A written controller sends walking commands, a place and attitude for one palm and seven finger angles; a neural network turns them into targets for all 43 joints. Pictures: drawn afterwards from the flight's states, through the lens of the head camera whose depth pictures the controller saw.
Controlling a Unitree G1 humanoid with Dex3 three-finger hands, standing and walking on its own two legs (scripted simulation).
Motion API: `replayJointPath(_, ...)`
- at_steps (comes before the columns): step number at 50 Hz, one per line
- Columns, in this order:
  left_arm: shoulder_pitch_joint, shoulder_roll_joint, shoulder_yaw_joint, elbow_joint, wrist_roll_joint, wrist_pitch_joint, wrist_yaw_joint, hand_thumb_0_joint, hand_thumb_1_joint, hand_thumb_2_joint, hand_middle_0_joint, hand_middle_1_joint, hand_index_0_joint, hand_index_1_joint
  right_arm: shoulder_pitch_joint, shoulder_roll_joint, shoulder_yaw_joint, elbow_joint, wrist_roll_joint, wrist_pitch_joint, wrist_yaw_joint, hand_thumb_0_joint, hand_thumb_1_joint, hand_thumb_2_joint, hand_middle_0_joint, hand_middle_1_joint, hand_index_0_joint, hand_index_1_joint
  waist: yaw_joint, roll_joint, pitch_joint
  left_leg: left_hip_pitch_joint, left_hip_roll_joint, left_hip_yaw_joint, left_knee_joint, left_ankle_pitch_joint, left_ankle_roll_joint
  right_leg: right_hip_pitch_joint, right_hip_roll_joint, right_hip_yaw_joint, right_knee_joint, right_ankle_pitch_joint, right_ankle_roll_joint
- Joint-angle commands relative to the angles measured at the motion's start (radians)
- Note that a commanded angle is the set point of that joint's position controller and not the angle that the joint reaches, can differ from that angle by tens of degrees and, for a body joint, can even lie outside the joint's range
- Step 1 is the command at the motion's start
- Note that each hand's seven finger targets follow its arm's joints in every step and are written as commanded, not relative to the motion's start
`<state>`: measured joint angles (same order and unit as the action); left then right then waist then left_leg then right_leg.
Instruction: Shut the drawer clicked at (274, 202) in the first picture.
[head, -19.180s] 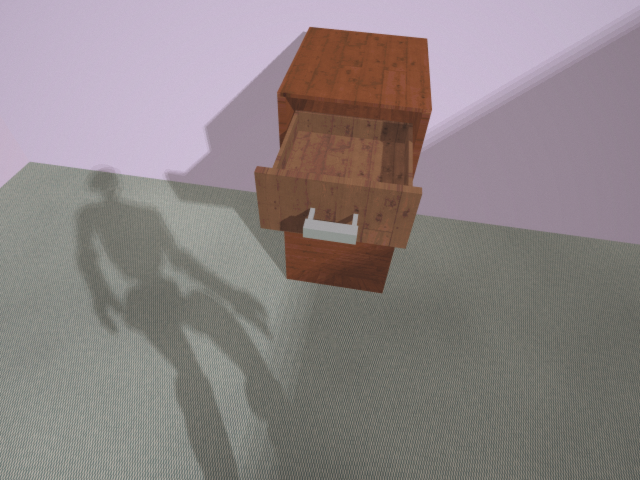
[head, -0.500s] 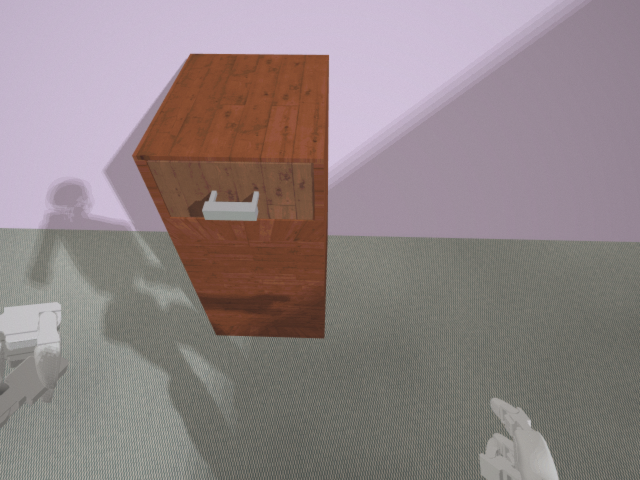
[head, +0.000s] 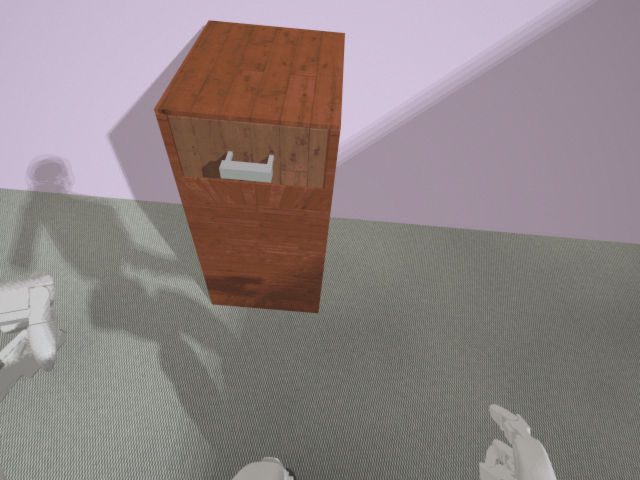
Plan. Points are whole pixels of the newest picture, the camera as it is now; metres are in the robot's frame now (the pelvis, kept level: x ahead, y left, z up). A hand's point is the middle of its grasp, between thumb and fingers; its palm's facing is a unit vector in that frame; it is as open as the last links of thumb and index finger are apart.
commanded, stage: step back with the hand held close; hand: left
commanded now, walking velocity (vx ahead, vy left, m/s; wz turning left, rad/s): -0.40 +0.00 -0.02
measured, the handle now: (248, 164) +0.72 +0.19 -0.07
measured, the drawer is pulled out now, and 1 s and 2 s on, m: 0.00 0.00 0.00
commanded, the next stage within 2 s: stop stepping back and stand still in 0.30 s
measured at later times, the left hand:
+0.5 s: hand (31, 466) +0.11 +0.20 +0.20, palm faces +0.23 -0.85 -0.47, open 3.2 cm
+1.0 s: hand out of the picture +0.05 +0.22 +0.20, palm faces +0.23 -0.81 -0.54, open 3.2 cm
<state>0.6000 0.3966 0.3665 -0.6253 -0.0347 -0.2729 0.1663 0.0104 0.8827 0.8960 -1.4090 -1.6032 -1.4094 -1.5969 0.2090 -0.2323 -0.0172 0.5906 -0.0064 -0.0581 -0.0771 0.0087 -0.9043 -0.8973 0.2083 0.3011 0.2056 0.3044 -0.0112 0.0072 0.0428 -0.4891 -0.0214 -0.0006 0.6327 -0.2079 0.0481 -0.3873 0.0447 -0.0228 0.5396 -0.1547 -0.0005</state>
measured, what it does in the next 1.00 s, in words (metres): walks backwards: right foot, then left foot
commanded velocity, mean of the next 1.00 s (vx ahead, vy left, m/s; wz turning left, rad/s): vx -0.09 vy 0.01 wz -0.01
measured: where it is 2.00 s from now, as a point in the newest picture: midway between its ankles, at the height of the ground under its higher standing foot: outside the picture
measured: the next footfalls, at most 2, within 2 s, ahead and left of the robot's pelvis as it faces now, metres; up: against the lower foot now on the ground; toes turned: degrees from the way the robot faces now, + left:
right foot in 0.34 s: -0.21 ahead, -0.13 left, +0.00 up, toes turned -4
left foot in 0.66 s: +0.03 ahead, +0.10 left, +0.00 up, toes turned -3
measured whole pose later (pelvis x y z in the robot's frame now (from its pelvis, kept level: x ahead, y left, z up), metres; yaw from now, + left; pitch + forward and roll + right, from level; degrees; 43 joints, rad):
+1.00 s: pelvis -0.14 +0.01 +0.01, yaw -6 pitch -1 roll +0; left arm 0.72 0.47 0.42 -0.68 -0.05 -0.23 0.13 0.01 0.88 0.90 -1.41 -1.60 -1.41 -1.60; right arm 0.22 -0.17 0.03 0.58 0.00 -0.08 -0.05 0.01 -0.90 -0.90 0.21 0.30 0.21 0.30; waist -0.02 0.01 -0.01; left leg -0.52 -0.01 0.02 0.78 -0.29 -0.01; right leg -0.25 0.01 -0.08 0.58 -0.32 -0.04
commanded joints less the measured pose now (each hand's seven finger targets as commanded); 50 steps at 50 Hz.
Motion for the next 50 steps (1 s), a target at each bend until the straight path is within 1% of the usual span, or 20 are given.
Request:
replayJointPath(1,-0.018,0.175,0.16,-0.209,0.024,-0.066,0.018,0.0,0.9,0.9,-1.4,-1.6,-1.4,-1.6,-0.125,-0.136,-0.049,-0.18,-0.002,-0.077,-0.017,0.0,-0.9,-0.9,0.2,0.3,0.2,0.3,0.001,0.306,-0.116,-0.291,0.306,-0.428,-0.546,-0.595,0.095,0.302,0.064,0.043,0.333,-0.172,0.021)
replayJointPath(5,0.002,0.197,0.197,-0.223,0.026,-0.067,0.011,0.0,0.9,0.9,-1.4,-1.6,-1.4,-1.6,-0.096,-0.117,-0.066,-0.168,-0.01,-0.098,0.002,0.0,-0.9,-0.9,0.2,0.3,0.2,0.3,0.009,0.138,-0.167,-0.196,0.334,-0.358,-0.495,-0.47,0.125,0.23,0.063,0.079,0.583,-0.274,0.014)
replayJointPath(14,0.009,0.194,0.145,-0.271,-0.038,-0.103,-0.021,0.0,0.9,0.9,-1.4,-1.6,-1.4,-1.6,-0.025,-0.083,-0.043,-0.044,-0.041,-0.118,0.031,0.0,-0.9,-0.9,0.2,0.3,0.2,0.3,0.007,0.231,-0.312,0.46,0.206,-0.116,-0.398,0.107,-0.115,0.126,0.026,-0.026,-0.241,-0.335,-0.063)
replayJointPath(18,-0.067,0.282,0.219,-0.299,-0.046,-0.125,-0.018,0.0,0.9,0.9,-1.4,-1.6,-1.4,-1.6,-0.079,-0.054,-0.019,-0.064,-0.016,-0.09,0.014,0.0,-0.9,-0.9,0.2,0.3,0.2,0.3,-0.012,-0.036,-0.268,0.551,0.078,0.039,0.033,0.106,-0.049,-0.123,-0.237,0.091,-0.286,0.19,-0.078)
replayJointPath(20,-0.053,0.221,0.174,-0.26,-0.055,-0.111,-0.033,0.0,0.9,0.9,-1.4,-1.6,-1.4,-1.6,-0.098,-0.075,-0.036,-0.08,0.0,-0.099,0.001,0.0,-0.9,-0.9,0.2,0.3,0.2,0.3,-0.022,-0.098,-0.253,0.555,0.09,0.011,-0.066,0.304,-0.03,-0.074,-0.133,-0.007,-0.116,0.232,-0.004)
replayJointPath(22,0.043,0.208,0.196,-0.222,-0.065,-0.052,-0.046,0.0,0.9,0.9,-1.4,-1.6,-1.4,-1.6,-0.119,-0.086,-0.031,-0.132,0.006,-0.085,0.004,0.0,-0.9,-0.9,0.2,0.3,0.2,0.3,0.002,0.072,-0.274,0.561,0.138,-0.075,-0.161,0.374,0.019,-0.032,-0.011,-0.04,0.003,-0.006,0.022)
replayJointPath(24,0.027,0.198,0.198,-0.158,-0.073,-0.033,-0.046,0.0,0.9,0.9,-1.4,-1.6,-1.4,-1.6,-0.149,-0.087,-0.022,-0.146,0.011,-0.07,0.006,0.0,-0.9,-0.9,0.2,0.3,0.2,0.3,0.004,0.15,-0.092,0.333,0.135,-0.069,-0.281,-0.129,-0.03,-0.008,0.0,-0.048,-0.154,-0.439,-0.027)
replayJointPath(26,0.057,0.241,0.236,-0.102,-0.071,-0.009,-0.03,0.0,0.9,0.9,-1.4,-1.6,-1.4,-1.6,-0.126,-0.079,-0.028,-0.134,0.011,-0.042,-0.007,0.0,-0.9,-0.9,0.2,0.3,0.2,0.3,-0.009,-0.082,-0.019,0.378,0.019,0.02,0.189,-0.114,-0.099,-0.315,-0.219,0.178,-0.397,-0.659,-0.139)
replayJointPath(27,0.009,0.212,0.184,-0.114,-0.073,-0.005,-0.028,0.0,0.9,0.9,-1.4,-1.6,-1.4,-1.6,-0.129,-0.082,-0.037,-0.113,0.014,-0.033,-0.008,0.0,-0.9,-0.9,0.2,0.3,0.2,0.3,-0.01,-0.196,0.072,0.288,0.021,-0.048,0.43,-0.094,-0.094,-0.402,-0.355,0.28,-0.447,-0.66,-0.199)
replayJointPath(28,-0.031,0.222,0.186,-0.124,-0.057,-0.009,-0.024,0.0,0.9,0.9,-1.4,-1.6,-1.4,-1.6,-0.131,-0.082,-0.037,-0.102,0.016,-0.031,-0.007,0.0,-0.9,-0.9,0.2,0.3,0.2,0.3,-0.012,-0.215,0.131,0.153,0.04,-0.073,0.536,-0.058,-0.085,-0.354,-0.38,0.243,-0.435,-0.525,-0.22)
replayJointPath(33,-0.148,0.142,0.083,-0.081,-0.006,-0.012,-0.021,0.0,0.9,0.9,-1.4,-1.6,-1.4,-1.6,-0.091,-0.1,-0.013,-0.099,0.022,-0.103,-0.025,0.0,-0.9,-0.9,0.2,0.3,0.2,0.3,-0.033,0.081,0.107,0.264,0.054,-0.001,-0.144,0.069,-0.016,-0.03,-0.176,-0.008,-0.013,0.066,-0.052)
replayJointPath(35,-0.184,0.177,0.104,-0.197,0.005,-0.028,-0.003,0.0,0.9,0.9,-1.4,-1.6,-1.4,-1.6,-0.047,-0.126,-0.023,-0.111,0.011,-0.146,-0.018,0.0,-0.9,-0.9,0.2,0.3,0.2,0.3,-0.003,0.32,-0.081,0.447,0.232,-0.278,-0.212,0.394,0.086,-0.048,-0.049,-0.005,0.273,-0.15,0.003)
replayJointPath(36,-0.154,0.191,0.114,-0.193,0.009,-0.032,-0.002,0.0,0.9,0.9,-1.4,-1.6,-1.4,-1.6,-0.028,-0.106,-0.014,-0.114,0.003,-0.163,-0.009,0.0,-0.9,-0.9,0.2,0.3,0.2,0.3,-0.002,0.301,-0.126,0.554,0.277,-0.384,-0.199,0.685,0.124,-0.132,-0.024,0.017,0.365,-0.268,0.001)
replayJointPath(39,-0.062,0.201,0.151,-0.336,-0.018,-0.039,-0.015,0.0,0.9,0.9,-1.4,-1.6,-1.4,-1.6,-0.032,-0.104,-0.04,-0.112,0.005,-0.169,0.022,0.0,-0.9,-0.9,0.2,0.3,0.2,0.3,0.008,0.112,-0.292,0.382,0.269,-0.322,-0.326,0.121,0.079,0.067,-0.039,0.057,0.413,-0.401,0.007)
replayJointPath(43,0.202,0.188,0.202,-0.3,-0.027,-0.007,-0.003,0.0,0.9,0.9,-1.4,-1.6,-1.4,-1.6,-0.083,-0.077,-0.017,-0.165,0.007,-0.134,0.036,0.0,-0.9,-0.9,0.2,0.3,0.2,0.3,0.019,0.316,-0.205,0.038,0.178,-0.106,-0.438,-0.317,0.01,0.3,-0.021,-0.085,0.162,-0.343,-0.014)
replayJointPath(45,0.205,0.174,0.203,-0.21,-0.023,0.004,-0.002,0.0,0.9,0.9,-1.4,-1.6,-1.4,-1.6,-0.095,-0.071,-0.014,-0.17,0.006,-0.091,0.028,0.0,-0.9,-0.9,0.2,0.3,0.2,0.3,0.007,0.217,-0.111,-0.122,0.122,-0.042,-0.33,-0.375,-0.031,0.383,-0.041,-0.062,-0.035,-0.307,-0.036)
replayJointPath(46,0.191,0.185,0.215,-0.163,-0.024,0.015,-0.001,0.0,0.9,0.9,-1.4,-1.6,-1.4,-1.6,-0.088,-0.061,-0.023,-0.174,0.009,-0.064,0.023,0.0,-0.9,-0.9,0.2,0.3,0.2,0.3,-0.001,0.004,-0.073,-0.083,0.051,0.008,-0.093,-0.305,-0.057,0.25,-0.144,0.092,-0.217,-0.382,-0.075)
replayJointPath(47,0.145,0.178,0.194,-0.133,-0.032,0.024,-0.003,0.0,0.9,0.9,-1.4,-1.6,-1.4,-1.6,-0.088,-0.071,-0.029,-0.16,0.013,-0.044,0.018,0.0,-0.9,-0.9,0.2,0.3,0.2,0.3,-0.005,-0.209,-0.017,-0.036,0.009,-0.007,0.236,-0.22,-0.075,0.002,-0.361,0.411,-0.427,-0.573,-0.157)
replayJointPath(48,0.057,0.179,0.19,-0.113,-0.042,0.026,0.002,0.0,0.9,0.9,-1.4,-1.6,-1.4,-1.6,-0.092,-0.075,-0.026,-0.129,0.003,-0.039,0.013,0.0,-0.9,-0.9,0.2,0.3,0.2,0.3,-0.007,-0.226,0.029,-0.054,0.034,-0.037,0.383,-0.175,-0.074,-0.083,-0.438,0.437,-0.456,-0.509,-0.189)
replayJointPath(50,-0.006,0.134,0.152,-0.022,-0.027,0.033,-0.001,0.0,0.9,0.9,-1.4,-1.6,-1.4,-1.6,-0.052,-0.072,-0.031,-0.091,0.012,-0.052,0.004,0.0,-0.9,-0.9,0.2,0.3,0.2,0.3,-0.035,-0.238,-0.029,0.012,0.067,-0.049,0.362,-0.122,-0.064,-0.047,-0.344,0.268,-0.361,-0.415,-0.151)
